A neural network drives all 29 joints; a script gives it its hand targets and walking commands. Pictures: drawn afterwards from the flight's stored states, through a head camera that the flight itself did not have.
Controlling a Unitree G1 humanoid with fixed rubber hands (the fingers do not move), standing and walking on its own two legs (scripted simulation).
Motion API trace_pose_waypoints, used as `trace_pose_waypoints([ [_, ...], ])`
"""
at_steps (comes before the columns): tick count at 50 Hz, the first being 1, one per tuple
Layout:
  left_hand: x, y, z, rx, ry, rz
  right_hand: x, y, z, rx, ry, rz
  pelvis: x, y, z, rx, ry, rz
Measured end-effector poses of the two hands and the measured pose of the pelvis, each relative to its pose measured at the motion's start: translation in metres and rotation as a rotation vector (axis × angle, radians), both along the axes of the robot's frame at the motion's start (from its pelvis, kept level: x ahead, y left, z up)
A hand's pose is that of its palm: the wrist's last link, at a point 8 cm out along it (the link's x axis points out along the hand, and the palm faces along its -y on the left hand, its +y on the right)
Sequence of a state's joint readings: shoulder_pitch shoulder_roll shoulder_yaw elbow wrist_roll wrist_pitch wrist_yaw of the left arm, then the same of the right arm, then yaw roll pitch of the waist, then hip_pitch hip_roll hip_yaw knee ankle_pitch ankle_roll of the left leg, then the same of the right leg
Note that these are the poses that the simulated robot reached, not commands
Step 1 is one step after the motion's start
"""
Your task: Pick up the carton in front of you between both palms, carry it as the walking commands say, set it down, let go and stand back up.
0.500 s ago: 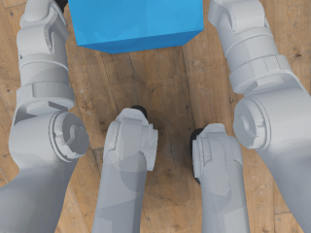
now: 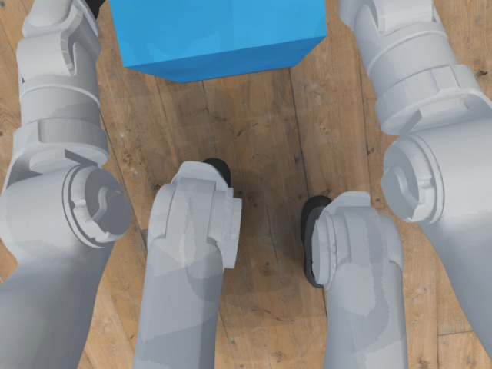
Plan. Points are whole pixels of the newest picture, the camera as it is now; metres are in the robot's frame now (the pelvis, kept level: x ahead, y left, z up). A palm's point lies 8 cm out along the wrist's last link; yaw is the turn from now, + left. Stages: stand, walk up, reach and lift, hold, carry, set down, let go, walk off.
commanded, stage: set down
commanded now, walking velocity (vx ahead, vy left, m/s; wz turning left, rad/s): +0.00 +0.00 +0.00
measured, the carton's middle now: out of the picture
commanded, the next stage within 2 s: let go in 1.72 s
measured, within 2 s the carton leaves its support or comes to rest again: neither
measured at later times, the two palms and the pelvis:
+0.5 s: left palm (80, 2) +0.48 +0.32 -0.21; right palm out of the picture +0.58 +0.00 -0.20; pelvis +0.00 +0.00 -0.01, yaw +1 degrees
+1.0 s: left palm out of the picture +0.49 +0.36 -0.09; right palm out of the picture +0.61 +0.01 -0.08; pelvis -0.01 +0.01 +0.03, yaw +2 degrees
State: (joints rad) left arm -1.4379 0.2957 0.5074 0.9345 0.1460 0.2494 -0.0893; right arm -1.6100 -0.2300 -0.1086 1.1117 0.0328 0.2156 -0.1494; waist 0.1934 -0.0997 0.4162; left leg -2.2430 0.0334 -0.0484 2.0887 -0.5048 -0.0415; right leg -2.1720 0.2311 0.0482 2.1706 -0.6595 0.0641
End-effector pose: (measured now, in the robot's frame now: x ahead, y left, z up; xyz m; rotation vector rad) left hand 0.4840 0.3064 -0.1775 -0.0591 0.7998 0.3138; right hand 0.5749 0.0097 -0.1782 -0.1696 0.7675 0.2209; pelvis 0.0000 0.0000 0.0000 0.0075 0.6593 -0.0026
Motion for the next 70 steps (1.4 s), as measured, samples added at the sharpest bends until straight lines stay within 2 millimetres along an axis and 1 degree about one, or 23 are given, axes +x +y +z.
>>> trace_pose_waypoints([
  [16, 0.002, 0.002, -0.007, -0.015, -0.032, -0.001, 0.002, -0.002, -0.006, 0.047, -0.015, 0.027, -0.003, -0.002, -0.008, 0.005, -0.044, 0.003],
  [20, 0.003, 0.002, -0.011, -0.019, -0.036, 0.002, 0.004, -0.002, -0.009, 0.053, -0.023, 0.034, -0.003, -0.001, -0.010, 0.005, -0.053, 0.005],
  [23, 0.000, 0.004, -0.021, -0.013, -0.012, 0.013, 0.004, -0.003, -0.015, 0.035, -0.038, 0.042, -0.002, 0.000, -0.010, 0.004, -0.062, 0.008],
  [26, -0.008, 0.015, -0.031, 0.017, 0.013, 0.063, 0.004, -0.011, -0.023, 0.013, -0.041, 0.022, -0.001, 0.002, -0.010, 0.003, -0.057, 0.011],
  [28, -0.010, 0.025, -0.031, 0.038, 0.011, 0.094, 0.006, -0.018, -0.027, 0.002, -0.042, 0.006, 0.000, 0.004, -0.010, 0.003, -0.051, 0.015],
  [31, -0.007, 0.040, -0.026, 0.057, -0.013, 0.117, 0.010, -0.026, -0.027, -0.007, -0.055, -0.006, 0.000, 0.007, -0.011, 0.002, -0.046, 0.018],
  [34, 0.000, 0.047, -0.018, 0.059, -0.045, 0.120, 0.014, -0.028, -0.022, -0.006, -0.078, -0.008, 0.000, 0.009, -0.012, 0.000, -0.049, 0.022],
  [37, 0.007, 0.049, -0.007, 0.053, -0.079, 0.116, 0.018, -0.024, -0.011, -0.001, -0.109, -0.006, -0.002, 0.011, -0.012, -0.004, -0.057, 0.028],
  [39, 0.011, 0.049, 0.002, 0.050, -0.104, 0.113, 0.020, -0.020, 0.001, 0.000, -0.131, -0.005, -0.003, 0.011, -0.011, -0.008, -0.060, 0.034],
  [43, 0.015, 0.049, 0.031, 0.043, -0.156, 0.115, 0.024, -0.010, 0.034, -0.009, -0.171, -0.004, -0.006, 0.011, -0.001, -0.019, -0.061, 0.049],
  [48, 0.011, 0.053, 0.075, 0.043, -0.159, 0.122, 0.029, -0.003, 0.081, -0.025, -0.156, -0.023, -0.007, 0.010, 0.023, -0.034, -0.034, 0.067],
  [53, 0.007, 0.057, 0.111, 0.046, -0.149, 0.118, 0.033, -0.003, 0.119, -0.019, -0.130, -0.044, -0.004, 0.010, 0.048, -0.045, 0.025, 0.077],
  [57, 0.008, 0.056, 0.133, 0.049, -0.151, 0.113, 0.034, -0.006, 0.141, -0.014, -0.129, -0.054, -0.001, 0.012, 0.065, -0.051, 0.065, 0.079],
  [63, 0.009, 0.057, 0.162, 0.060, -0.155, 0.113, 0.035, -0.011, 0.167, -0.015, -0.143, -0.056, 0.005, 0.014, 0.090, -0.051, 0.109, 0.078],
  [70, 0.008, 0.064, 0.204, 0.065, -0.152, 0.115, 0.036, -0.011, 0.203, -0.020, -0.147, -0.046, 0.013, 0.016, 0.127, -0.048, 0.143, 0.085],
])
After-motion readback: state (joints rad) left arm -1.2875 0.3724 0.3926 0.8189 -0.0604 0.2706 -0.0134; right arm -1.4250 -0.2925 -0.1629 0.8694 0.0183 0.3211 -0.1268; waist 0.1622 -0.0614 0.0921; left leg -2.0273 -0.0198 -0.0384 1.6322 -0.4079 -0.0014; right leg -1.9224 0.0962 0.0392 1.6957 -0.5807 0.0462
